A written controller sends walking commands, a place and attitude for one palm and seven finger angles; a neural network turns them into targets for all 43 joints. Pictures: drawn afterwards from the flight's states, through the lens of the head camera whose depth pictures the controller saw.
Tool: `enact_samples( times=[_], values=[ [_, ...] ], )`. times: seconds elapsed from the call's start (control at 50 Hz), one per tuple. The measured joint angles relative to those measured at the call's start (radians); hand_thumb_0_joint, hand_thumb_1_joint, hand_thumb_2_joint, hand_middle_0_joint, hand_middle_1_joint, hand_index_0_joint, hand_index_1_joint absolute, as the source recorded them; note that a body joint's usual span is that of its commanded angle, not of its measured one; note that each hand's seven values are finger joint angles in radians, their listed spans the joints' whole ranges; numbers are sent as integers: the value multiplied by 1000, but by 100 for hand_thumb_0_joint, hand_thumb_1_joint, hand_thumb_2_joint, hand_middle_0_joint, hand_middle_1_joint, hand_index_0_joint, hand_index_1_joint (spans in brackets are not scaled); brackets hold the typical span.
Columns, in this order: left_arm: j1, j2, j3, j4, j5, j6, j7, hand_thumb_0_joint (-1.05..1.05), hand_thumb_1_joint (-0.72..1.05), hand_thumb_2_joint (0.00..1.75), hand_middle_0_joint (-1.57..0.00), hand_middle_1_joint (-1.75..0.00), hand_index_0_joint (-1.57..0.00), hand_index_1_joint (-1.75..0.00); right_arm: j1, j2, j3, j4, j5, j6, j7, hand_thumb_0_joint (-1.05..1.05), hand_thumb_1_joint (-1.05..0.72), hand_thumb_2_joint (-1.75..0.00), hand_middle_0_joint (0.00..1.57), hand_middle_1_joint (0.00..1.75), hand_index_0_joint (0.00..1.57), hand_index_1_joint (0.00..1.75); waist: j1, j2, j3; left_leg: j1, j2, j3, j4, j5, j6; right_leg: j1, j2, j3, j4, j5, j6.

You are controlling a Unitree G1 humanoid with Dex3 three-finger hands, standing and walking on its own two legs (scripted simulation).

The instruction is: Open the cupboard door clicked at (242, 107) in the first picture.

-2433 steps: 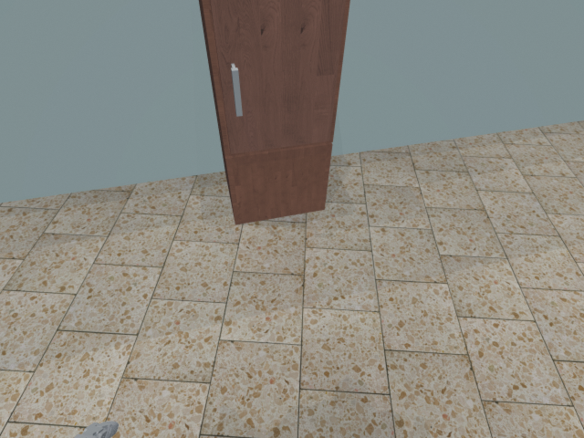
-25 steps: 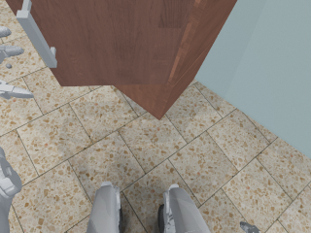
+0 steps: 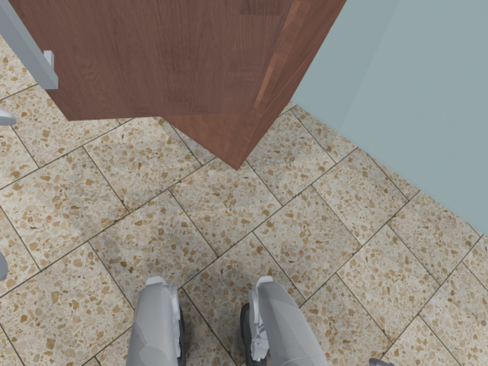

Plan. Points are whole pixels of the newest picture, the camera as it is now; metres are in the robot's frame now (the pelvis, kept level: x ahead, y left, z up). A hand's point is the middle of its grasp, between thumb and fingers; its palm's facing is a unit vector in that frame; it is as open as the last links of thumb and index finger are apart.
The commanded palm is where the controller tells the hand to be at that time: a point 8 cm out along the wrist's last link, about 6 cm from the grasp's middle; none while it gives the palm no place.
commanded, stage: move the hooked fingers beside the handle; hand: left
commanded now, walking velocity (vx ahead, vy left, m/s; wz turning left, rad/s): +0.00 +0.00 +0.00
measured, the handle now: (23, 32) +0.56 +0.27 +0.07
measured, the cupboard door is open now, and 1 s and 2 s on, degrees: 44 44 44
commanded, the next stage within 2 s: slide the fingers in behind the handle in 0.58 s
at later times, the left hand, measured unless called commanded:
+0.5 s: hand out of the picture +0.49 +0.32 +0.07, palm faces +0.14 -0.99 -0.04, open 14.0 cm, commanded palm +0.48 +0.34 +0.07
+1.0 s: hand out of the picture +0.50 +0.29 +0.07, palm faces +0.10 -0.99 -0.02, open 14.0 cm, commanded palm +0.48 +0.32 +0.07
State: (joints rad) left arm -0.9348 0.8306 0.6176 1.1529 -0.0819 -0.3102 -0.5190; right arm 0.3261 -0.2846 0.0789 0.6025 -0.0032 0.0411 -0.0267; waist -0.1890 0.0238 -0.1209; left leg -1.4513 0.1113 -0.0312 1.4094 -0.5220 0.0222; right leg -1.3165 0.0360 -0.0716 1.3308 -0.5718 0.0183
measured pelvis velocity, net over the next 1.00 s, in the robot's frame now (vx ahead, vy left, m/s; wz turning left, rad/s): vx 0.00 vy -0.01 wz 0.02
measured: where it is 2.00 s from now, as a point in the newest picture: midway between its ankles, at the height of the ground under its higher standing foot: (215, 349)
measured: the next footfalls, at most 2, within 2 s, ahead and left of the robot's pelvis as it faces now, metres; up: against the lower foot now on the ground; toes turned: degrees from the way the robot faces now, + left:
none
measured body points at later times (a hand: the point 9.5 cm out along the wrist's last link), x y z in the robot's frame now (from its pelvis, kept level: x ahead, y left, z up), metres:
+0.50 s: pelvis +0.01 +0.00 +0.01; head +0.18 +0.05 +0.43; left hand +0.48 +0.37 +0.08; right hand +0.06 -0.28 -0.08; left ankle +0.05 +0.11 -0.59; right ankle +0.02 -0.14 -0.59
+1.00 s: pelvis +0.00 -0.01 +0.01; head +0.18 +0.04 +0.42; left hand +0.49 +0.35 +0.07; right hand +0.05 -0.28 -0.09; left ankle +0.05 +0.11 -0.59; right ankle +0.02 -0.14 -0.59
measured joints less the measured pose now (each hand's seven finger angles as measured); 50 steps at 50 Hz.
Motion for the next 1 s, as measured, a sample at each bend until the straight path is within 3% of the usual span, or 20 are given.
enact_samples(
  times=[0.12,0.3,0.52,0.82,1.0],
  values=[
    [54,-58,18,-75,0,-24,47,-2,-50,30,-30,-120,-30,-120,1,19,-6,10,-4,6,17,0,-91,-90,20,30,20,30,7,-4,-6,46,-2,2,-32,3,0,48,-1,1,-38,6,2],
    [63,-73,-57,-15,-15,-16,45,-2,-50,30,-30,-120,-30,-120,1,17,-8,2,2,7,12,0,-91,-90,21,30,20,30,17,0,-17,118,-9,2,-79,11,-1,122,-5,-2,-86,13,0],
    [73,-77,-27,-8,-23,-103,52,-2,-50,30,-30,-120,-30,-120,-24,0,-19,7,-1,0,6,0,-91,-90,20,30,20,30,19,-9,-6,96,-6,0,-48,4,-8,94,-4,-1,-43,0,-7],
    [44,-61,-36,0,-22,-63,48,-2,-50,30,-30,-120,-30,-120,-23,7,-11,17,5,0,0,0,-91,-90,20,30,20,30,19,-3,-8,74,-1,-9,-34,6,-17,69,3,-8,-22,-2,-16],
    [45,-103,-56,-5,-25,-54,68,-2,-50,30,-30,-120,-30,-120,-18,8,-12,21,5,-3,0,0,-91,-90,20,30,20,30,16,3,-12,75,-2,-4,-38,9,-16,67,2,-3,-24,0,-15]
  ],
)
